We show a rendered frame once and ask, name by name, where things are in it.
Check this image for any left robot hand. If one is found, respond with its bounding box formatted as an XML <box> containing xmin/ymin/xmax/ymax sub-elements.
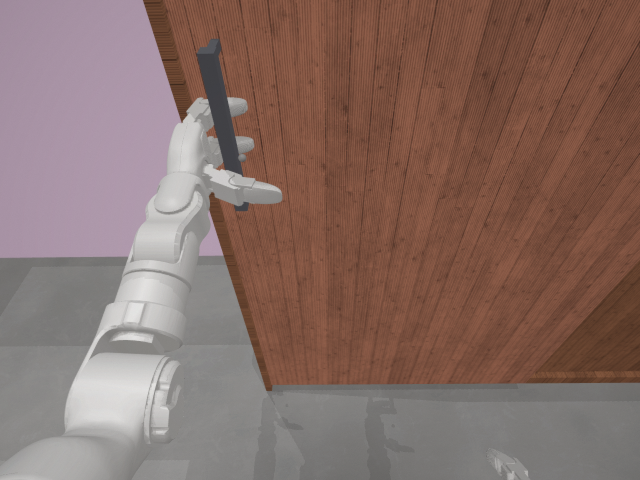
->
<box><xmin>167</xmin><ymin>97</ymin><xmax>282</xmax><ymax>206</ymax></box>

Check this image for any left robot forearm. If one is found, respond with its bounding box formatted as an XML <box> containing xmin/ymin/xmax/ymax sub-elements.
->
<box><xmin>64</xmin><ymin>172</ymin><xmax>211</xmax><ymax>431</ymax></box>

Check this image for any left robot upper arm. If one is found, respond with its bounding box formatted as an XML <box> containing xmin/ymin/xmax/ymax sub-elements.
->
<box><xmin>0</xmin><ymin>352</ymin><xmax>185</xmax><ymax>480</ymax></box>

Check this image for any handle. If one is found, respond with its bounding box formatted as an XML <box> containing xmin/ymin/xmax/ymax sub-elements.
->
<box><xmin>197</xmin><ymin>39</ymin><xmax>249</xmax><ymax>211</ymax></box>

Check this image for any wardrobe door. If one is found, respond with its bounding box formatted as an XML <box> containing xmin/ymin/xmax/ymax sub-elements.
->
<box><xmin>163</xmin><ymin>0</ymin><xmax>640</xmax><ymax>385</ymax></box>
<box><xmin>537</xmin><ymin>260</ymin><xmax>640</xmax><ymax>371</ymax></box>

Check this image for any right robot hand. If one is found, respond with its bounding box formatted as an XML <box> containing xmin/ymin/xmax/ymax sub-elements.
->
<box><xmin>486</xmin><ymin>448</ymin><xmax>530</xmax><ymax>480</ymax></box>

